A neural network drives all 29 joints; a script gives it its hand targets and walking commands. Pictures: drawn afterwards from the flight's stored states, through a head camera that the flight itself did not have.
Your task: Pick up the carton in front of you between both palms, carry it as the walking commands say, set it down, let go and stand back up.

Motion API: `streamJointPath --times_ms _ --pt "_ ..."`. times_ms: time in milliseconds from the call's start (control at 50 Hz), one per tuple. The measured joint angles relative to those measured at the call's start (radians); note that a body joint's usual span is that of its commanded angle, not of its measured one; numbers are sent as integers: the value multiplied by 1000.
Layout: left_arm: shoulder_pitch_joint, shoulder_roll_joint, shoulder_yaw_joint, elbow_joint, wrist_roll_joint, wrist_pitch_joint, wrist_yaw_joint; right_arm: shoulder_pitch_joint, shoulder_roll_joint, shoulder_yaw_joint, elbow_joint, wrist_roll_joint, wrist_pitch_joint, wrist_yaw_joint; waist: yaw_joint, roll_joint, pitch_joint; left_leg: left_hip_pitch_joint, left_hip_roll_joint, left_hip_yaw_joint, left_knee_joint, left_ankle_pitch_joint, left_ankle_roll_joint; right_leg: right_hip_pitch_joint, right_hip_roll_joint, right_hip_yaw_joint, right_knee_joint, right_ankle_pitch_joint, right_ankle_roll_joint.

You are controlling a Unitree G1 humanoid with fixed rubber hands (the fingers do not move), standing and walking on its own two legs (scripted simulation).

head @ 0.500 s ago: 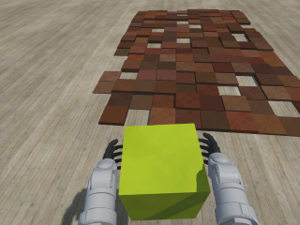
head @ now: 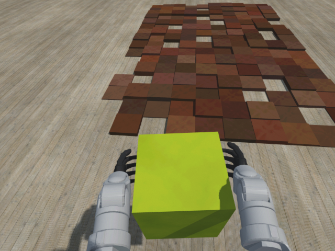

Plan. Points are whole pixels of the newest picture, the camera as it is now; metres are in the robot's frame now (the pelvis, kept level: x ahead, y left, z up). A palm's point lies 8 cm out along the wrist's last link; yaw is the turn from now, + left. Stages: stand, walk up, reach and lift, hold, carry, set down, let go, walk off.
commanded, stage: reach and lift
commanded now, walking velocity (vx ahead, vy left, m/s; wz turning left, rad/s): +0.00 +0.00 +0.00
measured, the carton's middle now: (180, 188) +0.30 +0.00 -0.05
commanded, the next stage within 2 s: hold in 0.34 s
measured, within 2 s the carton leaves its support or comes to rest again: neither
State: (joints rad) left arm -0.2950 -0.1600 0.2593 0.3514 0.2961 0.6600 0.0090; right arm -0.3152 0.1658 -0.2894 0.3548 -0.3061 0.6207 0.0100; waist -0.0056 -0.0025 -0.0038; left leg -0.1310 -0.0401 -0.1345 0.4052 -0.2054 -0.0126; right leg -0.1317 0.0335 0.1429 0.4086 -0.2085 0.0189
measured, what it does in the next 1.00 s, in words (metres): stands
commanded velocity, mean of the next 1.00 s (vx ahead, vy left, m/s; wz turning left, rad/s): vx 0.00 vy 0.00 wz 0.00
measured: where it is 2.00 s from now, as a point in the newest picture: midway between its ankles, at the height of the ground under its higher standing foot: (182, 245)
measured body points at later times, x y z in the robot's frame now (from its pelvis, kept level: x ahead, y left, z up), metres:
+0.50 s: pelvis +0.01 +0.00 +0.00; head -0.04 +0.00 +0.45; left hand +0.30 +0.15 +0.04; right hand +0.31 -0.15 +0.05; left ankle +0.01 +0.13 -0.74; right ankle +0.01 -0.13 -0.74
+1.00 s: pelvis +0.00 +0.00 +0.00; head -0.05 +0.00 +0.45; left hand +0.30 +0.15 +0.04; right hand +0.30 -0.15 +0.05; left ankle +0.01 +0.13 -0.74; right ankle +0.01 -0.13 -0.74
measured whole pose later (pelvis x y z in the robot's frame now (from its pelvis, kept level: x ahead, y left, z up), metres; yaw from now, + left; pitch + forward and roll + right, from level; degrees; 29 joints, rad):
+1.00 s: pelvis +0.00 +0.00 +0.00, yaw +0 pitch -7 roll +0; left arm -0.30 -0.16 0.25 0.27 0.30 0.77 0.00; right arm -0.32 0.17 -0.27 0.28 -0.31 0.73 0.02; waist 0.00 0.00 0.01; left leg -0.05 -0.04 -0.13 0.37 -0.19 -0.01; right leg -0.05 0.03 0.14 0.37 -0.19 0.02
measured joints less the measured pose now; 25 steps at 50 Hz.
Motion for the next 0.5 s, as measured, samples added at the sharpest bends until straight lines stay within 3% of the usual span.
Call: streamJointPath --times_ms 500 --pt "64 15 -71 -128 -38 96 9 65 -16 79 -131 40 103 -13 2 2 -11 87 7 -2 -67 17 0 87 -3 -6 -67 18 -5"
